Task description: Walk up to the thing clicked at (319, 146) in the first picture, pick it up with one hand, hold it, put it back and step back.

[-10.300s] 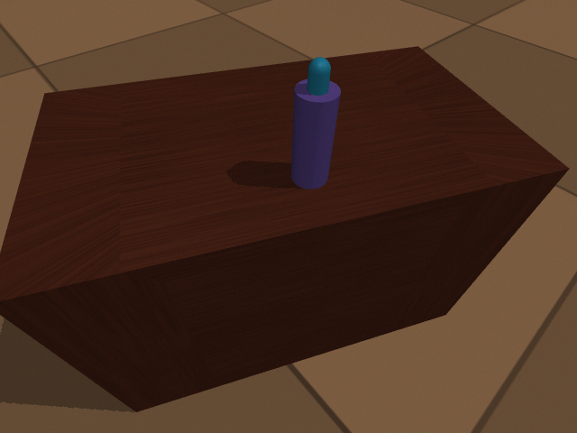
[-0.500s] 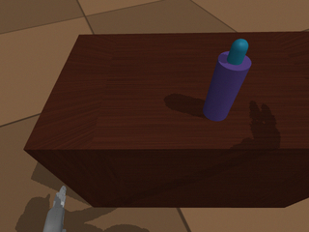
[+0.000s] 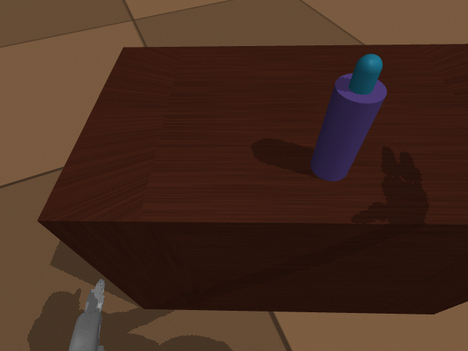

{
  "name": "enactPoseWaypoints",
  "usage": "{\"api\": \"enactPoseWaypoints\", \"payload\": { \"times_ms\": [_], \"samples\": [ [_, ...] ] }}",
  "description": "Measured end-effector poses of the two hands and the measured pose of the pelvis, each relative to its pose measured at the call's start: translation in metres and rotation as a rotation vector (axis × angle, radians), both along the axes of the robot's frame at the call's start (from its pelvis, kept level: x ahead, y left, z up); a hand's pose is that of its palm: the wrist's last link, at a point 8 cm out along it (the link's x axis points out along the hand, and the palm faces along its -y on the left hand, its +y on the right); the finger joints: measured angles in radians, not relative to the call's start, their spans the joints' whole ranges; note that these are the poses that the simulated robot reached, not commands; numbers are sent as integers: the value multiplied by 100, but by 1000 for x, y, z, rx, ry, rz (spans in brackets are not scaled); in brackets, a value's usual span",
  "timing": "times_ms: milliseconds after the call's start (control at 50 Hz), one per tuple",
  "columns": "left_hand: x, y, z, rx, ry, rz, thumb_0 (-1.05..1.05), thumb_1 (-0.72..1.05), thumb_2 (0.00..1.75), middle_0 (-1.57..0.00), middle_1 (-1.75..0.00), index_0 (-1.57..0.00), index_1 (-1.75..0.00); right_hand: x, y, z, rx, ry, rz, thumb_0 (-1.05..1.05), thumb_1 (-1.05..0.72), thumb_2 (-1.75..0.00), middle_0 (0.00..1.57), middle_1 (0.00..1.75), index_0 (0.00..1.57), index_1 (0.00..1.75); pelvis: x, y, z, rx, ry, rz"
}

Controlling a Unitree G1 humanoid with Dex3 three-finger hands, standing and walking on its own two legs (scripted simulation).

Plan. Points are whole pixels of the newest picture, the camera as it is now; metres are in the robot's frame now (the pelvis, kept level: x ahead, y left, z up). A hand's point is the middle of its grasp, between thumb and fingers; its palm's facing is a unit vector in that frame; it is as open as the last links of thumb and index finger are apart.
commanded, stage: go down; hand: right
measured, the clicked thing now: (346, 122) +0.48 -0.18 +0.12
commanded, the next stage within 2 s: approach in 0.38 s
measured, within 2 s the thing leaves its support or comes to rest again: neither
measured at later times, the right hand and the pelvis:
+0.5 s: hand out of the picture +0.38 -0.37 +0.17, palm faces +0.16 +0.99 -0.01, open 17.6 cm; pelvis +0.00 +0.00 +0.00, yaw +0 degrees
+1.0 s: hand (387, 160) +0.44 -0.26 +0.06, palm faces +0.06 +1.00 +0.04, open 17.5 cm; pelvis -0.01 +0.00 -0.02, yaw +1 degrees
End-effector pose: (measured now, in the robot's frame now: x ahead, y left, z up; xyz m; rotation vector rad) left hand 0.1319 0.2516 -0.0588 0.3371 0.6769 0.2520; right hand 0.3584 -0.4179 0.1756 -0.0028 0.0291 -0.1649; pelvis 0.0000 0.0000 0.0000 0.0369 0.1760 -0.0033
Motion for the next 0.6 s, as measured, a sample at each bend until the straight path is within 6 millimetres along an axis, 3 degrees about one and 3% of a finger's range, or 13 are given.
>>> {"api": "enactPoseWaypoints", "payload": {
  "times_ms": [600],
  "samples": [
    [-3, -3, -1, -2, -4, -6, -1, -54, 5, -5, -5, -5, -6, -4, 0, -11, -5, 7, 9, -1, 56, -4, 6, 4, 5, 4, -2, -1, -3, 0, 7, -1]
  ]
}}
